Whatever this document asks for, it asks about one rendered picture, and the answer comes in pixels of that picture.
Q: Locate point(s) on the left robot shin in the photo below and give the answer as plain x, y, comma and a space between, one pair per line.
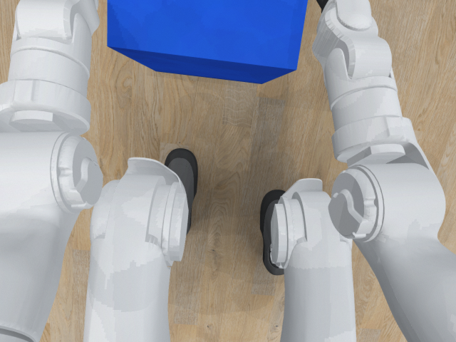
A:
136, 165

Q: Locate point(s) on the robot right upper arm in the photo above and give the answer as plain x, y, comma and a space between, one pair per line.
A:
393, 213

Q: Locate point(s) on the carton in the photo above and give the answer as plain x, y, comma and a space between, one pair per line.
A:
253, 41

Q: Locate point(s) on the right robot thigh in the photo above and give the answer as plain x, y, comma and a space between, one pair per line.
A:
318, 279

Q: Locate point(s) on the robot left upper arm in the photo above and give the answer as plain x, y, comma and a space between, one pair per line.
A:
46, 180

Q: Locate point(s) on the left robot forearm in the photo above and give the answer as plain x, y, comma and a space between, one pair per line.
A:
49, 69

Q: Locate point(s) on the right robot forearm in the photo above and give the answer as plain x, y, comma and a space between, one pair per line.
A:
362, 92

